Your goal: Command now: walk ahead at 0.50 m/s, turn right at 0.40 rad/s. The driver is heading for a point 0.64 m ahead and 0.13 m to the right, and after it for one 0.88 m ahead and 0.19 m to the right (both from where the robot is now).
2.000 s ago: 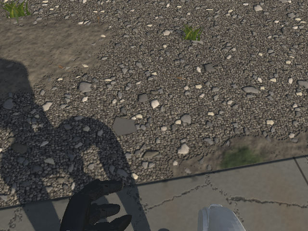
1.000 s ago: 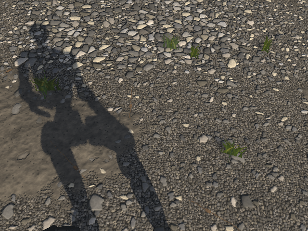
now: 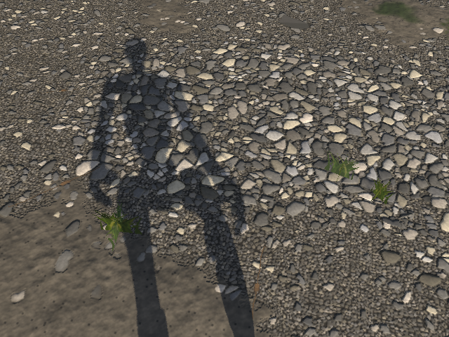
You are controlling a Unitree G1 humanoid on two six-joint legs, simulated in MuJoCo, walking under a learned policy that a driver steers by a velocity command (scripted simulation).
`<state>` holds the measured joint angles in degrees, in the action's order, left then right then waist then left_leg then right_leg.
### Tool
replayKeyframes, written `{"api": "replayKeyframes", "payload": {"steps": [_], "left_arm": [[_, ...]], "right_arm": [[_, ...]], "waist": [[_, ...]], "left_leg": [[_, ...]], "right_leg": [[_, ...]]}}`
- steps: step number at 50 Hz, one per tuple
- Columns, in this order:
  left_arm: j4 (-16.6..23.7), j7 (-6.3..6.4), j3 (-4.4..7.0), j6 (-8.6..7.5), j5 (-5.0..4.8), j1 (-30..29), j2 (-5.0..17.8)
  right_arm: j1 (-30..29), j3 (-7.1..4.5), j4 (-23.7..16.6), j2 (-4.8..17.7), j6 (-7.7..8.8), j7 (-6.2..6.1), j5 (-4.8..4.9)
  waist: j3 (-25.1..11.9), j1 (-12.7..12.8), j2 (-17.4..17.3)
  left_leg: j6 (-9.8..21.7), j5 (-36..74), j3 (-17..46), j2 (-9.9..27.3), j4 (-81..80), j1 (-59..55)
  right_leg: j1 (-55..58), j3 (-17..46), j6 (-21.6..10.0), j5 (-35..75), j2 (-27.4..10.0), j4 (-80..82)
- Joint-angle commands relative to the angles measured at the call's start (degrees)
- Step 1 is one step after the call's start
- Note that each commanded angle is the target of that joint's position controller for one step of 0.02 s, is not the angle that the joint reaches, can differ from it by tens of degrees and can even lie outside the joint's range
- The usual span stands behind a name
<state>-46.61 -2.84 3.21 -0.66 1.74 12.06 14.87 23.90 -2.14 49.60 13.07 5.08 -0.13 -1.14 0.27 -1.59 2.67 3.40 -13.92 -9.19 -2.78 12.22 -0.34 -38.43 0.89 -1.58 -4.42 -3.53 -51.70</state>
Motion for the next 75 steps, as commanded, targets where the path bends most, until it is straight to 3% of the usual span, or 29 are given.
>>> {"api": "replayKeyframes", "payload": {"steps": [1,4,6,8,9,10,11,12,13,15,17,21,26,30,32,34,35,36,37,38,40,43,48,52,53,54,55,64,75], "left_arm": [[5.5,-0.75,-0.52,-0.67,0.11,-7.1,0.9],[7.4,-1.16,-0.66,-0.7,0.3,-10.5,1.3],[7.6,-0.91,-0.35,-0.66,0.39,-9.4,1.9],[6.2,-0.3,0.53,-0.74,0.56,-2.8,3.4],[4.1,0.15,1.4,-1.2,0.92,4.9,4.7],[1.6,1.02,3.04,-1.46,1.61,14.0,9.0],[2.4,1.77,4.86,-1.19,1.07,12.9,16.3],[2.9,1.91,4.82,-0.52,-1.2,14.3,15.2],[2.3,2.48,4.39,-0.32,-1.24,10.9,13.7],[2.2,2.73,3.05,-0.74,-1.43,6.2,8.8],[2.7,2.62,2.27,-1.54,-1.82,4.2,7.0],[2.0,2.34,2.83,-2.58,-1.73,7.1,9.2],[0.5,2.73,2.45,-2.24,-1.91,11.5,8.6],[-0.1,3.56,1.82,-1.46,-1.17,13.3,7.7],[0.0,3.99,1.73,-1.32,-0.71,11.9,8.0],[0.2,4.24,1.75,-1.78,-1.37,9.0,8.8],[1.1,4.07,1.28,-2.39,-1.89,8.8,7.7],[1.9,4.23,0.45,-2.63,-2.94,15.7,3.7],[0.1,4.59,0.86,-1.57,-2.85,19.8,5.3],[-1.7,4.61,1.11,-0.41,-1.06,17.5,7.2],[-1.4,3.89,0.64,0.81,-0.39,11.5,5.4],[-2.9,3.39,-0.2,2.82,-0.42,12.4,3.4],[-4.4,4.0,-1.1,3.72,-0.72,8.0,2.9],[-6.1,4.27,-1.66,2.41,0.04,7.5,3.2],[-5.7,4.54,-1.51,1.71,0.35,6.5,5.3],[-6.7,4.46,-1.61,1.28,-0.68,4.4,5.2],[-7.0,4.42,-2.26,0.59,-0.85,3.1,3.2],[-11.9,4.92,-2.37,-0.23,-1.26,6.1,2.1],[-15.7,5.3,-2.94,-0.3,-1.34,7.2,0.4]], "right_arm": [[-1.0,-1.4,-2.3,6.7,1.09,-0.38,0.07],[1.2,-1.73,-0.4,7.9,0.65,-0.88,-0.02],[0.9,-1.94,0.2,9.1,0.17,-1.24,-0.16],[0.2,-2.38,0.5,11.0,-0.71,-1.6,-0.45],[-0.3,-2.49,0.3,11.6,-1.24,-1.67,-0.27],[-0.5,-2.16,-1.1,10.9,-1.27,-1.56,-0.25],[2.8,-0.64,-5.0,3.8,-0.92,-0.14,0.41],[-4.5,-1.46,-6.3,8.2,-0.31,0.04,-0.23],[-8.6,-1.19,-7.9,7.9,0.4,0.28,0.39],[-8.4,-0.89,-7.4,7.3,0.62,0.1,-0.2],[-5.8,-0.78,-7.0,6.8,-1.65,0.25,-1.6],[-10.5,-0.49,-8.9,5.5,-3.47,0.81,-1.74],[-17.4,0.04,-10.7,4.8,-3.17,0.67,-0.78],[-20.5,0.31,-11.2,5.2,-2.58,0.45,-0.24],[-17.4,0.0,-10.0,6.4,-1.99,0.14,-0.42],[-9.4,-0.54,-7.1,7.6,-0.92,-0.55,-0.74],[-4.6,-0.85,-6.0,9.4,0.1,-1.03,-1.07],[-1.8,-1.48,-6.8,13.7,0.13,-1.14,-1.17],[-2.0,-1.53,-6.4,12.0,-1.2,-0.76,0.8],[-5.2,-0.59,-7.1,8.4,-1.64,-0.25,1.57],[-11.7,1.03,-7.4,3.9,-2.29,-0.59,0.77],[-13.5,1.04,-5.8,5.1,-2.78,-0.93,-0.22],[-11.6,0.3,-3.2,7.4,-3.81,-0.66,-0.09],[-11.4,0.22,-1.9,6.7,-5.35,-0.79,0.48],[-10.4,0.32,-1.8,5.7,-5.46,-0.64,0.84],[-10.3,0.36,-1.2,4.6,-5.59,-0.4,1.3],[-9.9,0.43,0.0,4.3,-5.47,-0.24,1.02],[-7.8,0.65,6.7,3.9,-4.59,-0.72,0.6],[-6.0,1.15,12.0,2.6,-4.84,-1.49,0.61]], "waist": [[5.4,-0.1,-6.8],[6.2,-0.9,-6.3],[4.6,0.1,-6.9],[-0.2,3.2,-8.1],[-4.7,6.7,-7.1],[-10.4,10.5,-2.6],[-15.6,6.0,12.4],[-18.2,9.3,3.8],[-9.2,7.8,1.0],[-1.4,3.0,-4.2],[-1.6,0.2,-3.0],[0.3,0.7,-1.6],[-0.2,3.7,0.6],[-0.9,5.7,1.9],[-1.2,4.3,2.4],[-2.6,-0.2,1.1],[-6.4,-1.9,-2.3],[-14.2,0.4,-13.6],[-20.2,1.0,-16.7],[-14.5,1.8,-7.7],[-5.1,3.0,-5.3],[-3.6,4.7,-9.8],[-3.3,2.5,-11.2],[1.0,3.4,-6.9],[2.1,2.1,-3.2],[4.9,0.4,2.5],[4.2,-0.2,2.9],[3.3,0.9,-2.3],[3.0,0.9,-2.8]], "left_leg": [[5.2,22.5,2.6,15.6,-5.3,3.3],[4.3,28.8,0.3,17.0,-2.6,-1.8],[3.4,43.6,-1.8,17.5,3.2,-5.0],[2.7,58.5,-3.5,17.5,16.0,-6.6],[1.9,55.5,-4.4,16.7,27.6,-3.2],[0.4,39.6,-4.6,15.0,44.0,8.1],[-3.0,-13.7,-2.6,3.1,66.5,34.0],[-2.9,-15.6,10.5,1.1,71.9,41.3],[-2.3,-9.3,11.9,4.9,69.8,44.9],[-2.7,-4.7,11.5,8.3,59.8,38.7],[-4.2,-5.0,11.5,9.0,55.3,32.5],[-6.3,0.6,9.6,9.0,46.4,34.9],[-6.1,10.5,7.9,6.3,33.6,34.1],[-4.1,12.1,7.6,3.6,26.0,31.2],[-2.4,9.6,8.5,2.4,21.8,26.3],[-0.1,14.7,8.7,1.6,12.3,16.4],[1.6,32.8,13.4,7.7,11.5,5.8],[9.3,66.2,28.0,24.1,17.2,-7.9],[16.6,69.7,38.2,29.4,15.0,-9.1],[15.7,56.4,34.9,26.3,12.3,-2.1],[10.7,36.8,25.7,19.7,6.5,9.0],[7.5,27.2,17.7,13.7,3.4,16.7],[7.1,2.5,19.6,13.3,1.0,17.1],[1.2,-14.8,20.2,11.5,0.5,25.1],[-0.9,-13.0,18.4,9.1,2.7,24.7],[-1.7,-5.7,13.8,5.3,5.0,17.7],[-1.8,0.7,13.4,5.1,7.6,10.2],[-1.0,4.9,14.9,7.1,6.1,10.6],[-0.9,8.6,14.8,7.4,7.0,9.3]], "right_leg": [[0.0,-2.8,-0.7,5.2,-0.5,8.0],[1.6,-5.9,-3.1,2.5,0.5,13.8],[5.4,-8.3,-5.3,-2.2,3.2,15.8],[13.7,-10.3,-8.0,-8.6,7.5,16.6],[23.7,-9.6,-9.7,-8.1,9.4,20.2],[38.4,0.1,-12.7,-11.9,3.5,23.0],[56.5,31.9,-22.4,-11.0,-14.6,26.8],[57.5,43.1,-23.5,-10.3,-15.9,34.1],[51.1,33.2,-21.4,-6.3,-14.8,34.9],[36.6,22.7,-16.8,6.0,-9.5,36.4],[30.1,17.3,-15.6,11.6,-6.1,37.9],[26.8,14.7,-14.9,10.1,-3.0,40.5],[31.5,9.6,-9.2,36.0,-0.8,34.3],[36.4,10.3,-7.2,38.6,-1.3,30.3],[37.2,12.0,-6.5,39.7,-2.3,26.7],[36.9,12.2,-4.9,40.1,-0.9,18.3],[32.4,11.2,-3.5,29.1,1.9,10.1],[22.9,6.8,-1.7,-8.2,8.8,-6.1],[17.8,5.1,-0.8,-32.6,13.1,-14.3],[16.6,7.8,-0.5,-30.5,10.6,-17.1],[16.9,7.4,0.6,-25.8,7.5,-11.6],[24.5,3.2,2.2,-22.1,6.9,-1.5],[27.5,0.1,1.6,-18.3,5.5,13.3],[34.2,3.4,-1.4,-9.5,2.6,29.0],[31.2,10.0,-2.9,-14.0,-2.2,33.1],[20.6,12.4,-3.8,-20.4,-3.7,35.8],[16.4,12.8,-3.1,-22.5,-3.9,38.5],[24.5,7.7,-2.2,-10.2,-0.9,35.3],[26.6,6.5,-2.2,-5.4,-0.8,34.7]]}}
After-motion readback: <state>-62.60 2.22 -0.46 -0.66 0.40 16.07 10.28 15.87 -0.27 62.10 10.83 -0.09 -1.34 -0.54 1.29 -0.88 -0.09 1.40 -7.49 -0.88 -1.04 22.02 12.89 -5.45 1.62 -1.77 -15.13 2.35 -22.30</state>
